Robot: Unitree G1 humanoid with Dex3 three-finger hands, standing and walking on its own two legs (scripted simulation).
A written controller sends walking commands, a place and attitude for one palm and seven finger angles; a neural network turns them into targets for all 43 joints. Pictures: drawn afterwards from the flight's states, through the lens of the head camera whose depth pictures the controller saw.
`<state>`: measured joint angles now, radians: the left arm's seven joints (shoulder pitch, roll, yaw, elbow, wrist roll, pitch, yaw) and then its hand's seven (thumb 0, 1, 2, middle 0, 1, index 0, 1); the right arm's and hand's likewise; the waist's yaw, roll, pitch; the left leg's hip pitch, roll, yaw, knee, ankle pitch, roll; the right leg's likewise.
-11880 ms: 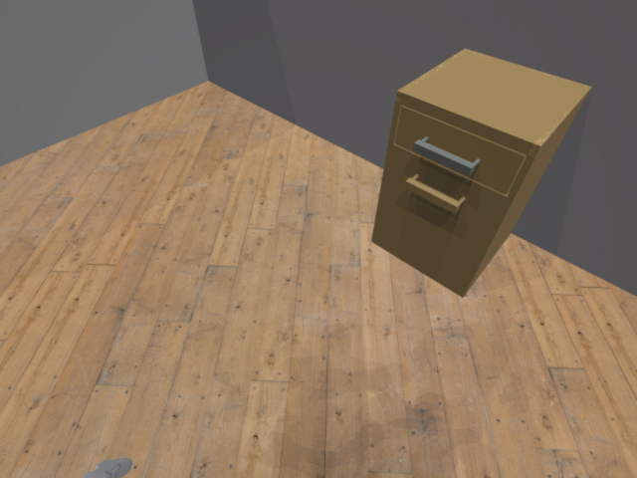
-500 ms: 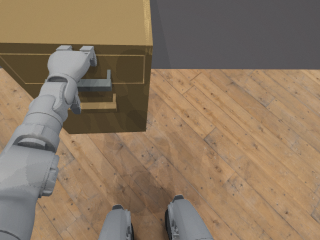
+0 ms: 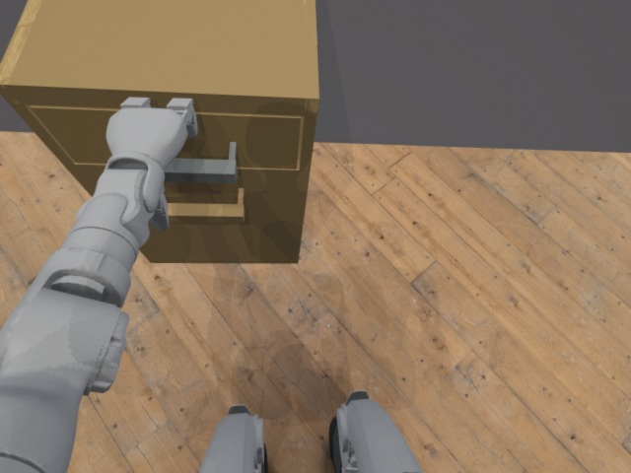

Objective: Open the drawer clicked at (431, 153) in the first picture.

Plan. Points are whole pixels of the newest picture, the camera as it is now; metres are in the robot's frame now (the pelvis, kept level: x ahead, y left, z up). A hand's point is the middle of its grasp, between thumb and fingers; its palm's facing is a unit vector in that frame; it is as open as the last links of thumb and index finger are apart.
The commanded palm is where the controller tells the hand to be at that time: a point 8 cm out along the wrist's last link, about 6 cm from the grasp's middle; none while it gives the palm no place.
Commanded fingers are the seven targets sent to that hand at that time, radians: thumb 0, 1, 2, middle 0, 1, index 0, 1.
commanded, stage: move the hooked fingers above the handle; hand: left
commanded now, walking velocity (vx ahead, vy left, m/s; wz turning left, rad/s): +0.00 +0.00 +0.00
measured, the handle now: (178, 158) +0.59 +0.18 -0.09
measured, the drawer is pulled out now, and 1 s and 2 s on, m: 0.00 0.00 0.00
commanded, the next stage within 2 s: none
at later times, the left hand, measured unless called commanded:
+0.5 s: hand (137, 168) +0.52 +0.21 -0.02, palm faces -0.20 +0.01 -0.98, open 13.8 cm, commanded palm +0.53 +0.17 +0.02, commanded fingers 0.00 -0.50 0.30 -0.30 -1.20 -0.30 -1.20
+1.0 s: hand (132, 173) +0.52 +0.22 -0.03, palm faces -0.16 +0.00 -0.99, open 13.8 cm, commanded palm +0.53 +0.17 +0.02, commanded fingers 0.00 -0.50 0.30 -0.30 -1.20 -0.30 -1.20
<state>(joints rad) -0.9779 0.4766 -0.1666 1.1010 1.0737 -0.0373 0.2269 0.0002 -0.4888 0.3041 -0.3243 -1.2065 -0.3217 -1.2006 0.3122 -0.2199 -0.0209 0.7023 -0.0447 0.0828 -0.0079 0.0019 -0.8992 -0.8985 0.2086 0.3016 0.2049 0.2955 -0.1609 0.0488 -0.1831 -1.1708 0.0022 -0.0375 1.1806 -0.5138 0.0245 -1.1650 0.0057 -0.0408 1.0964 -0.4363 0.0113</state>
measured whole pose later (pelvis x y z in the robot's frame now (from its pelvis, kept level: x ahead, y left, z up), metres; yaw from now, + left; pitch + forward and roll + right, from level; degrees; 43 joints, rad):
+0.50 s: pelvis -0.01 +0.00 +0.00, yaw +0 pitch +30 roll -3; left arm -0.98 0.54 -0.14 1.09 1.05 0.01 0.21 0.00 -0.49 0.30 -0.33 -1.21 -0.32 -1.20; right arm 0.32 -0.21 -0.01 0.71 -0.03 0.07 -0.02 0.00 -0.90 -0.90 0.21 0.30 0.20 0.30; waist -0.15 0.05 -0.16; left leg -1.20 0.00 -0.03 1.19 -0.50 0.02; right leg -1.20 0.01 -0.03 1.11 -0.43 0.01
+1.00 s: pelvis -0.01 +0.00 -0.01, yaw +0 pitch +31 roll -3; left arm -0.98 0.54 -0.13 1.05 1.04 0.06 0.24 0.00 -0.49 0.30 -0.33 -1.21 -0.32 -1.20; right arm 0.30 -0.20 -0.01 0.70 -0.03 0.07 -0.01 0.00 -0.90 -0.90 0.21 0.30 0.20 0.30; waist -0.14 0.06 -0.15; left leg -1.25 0.00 -0.02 1.22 -0.51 0.03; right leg -1.25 0.00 -0.03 1.14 -0.43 0.02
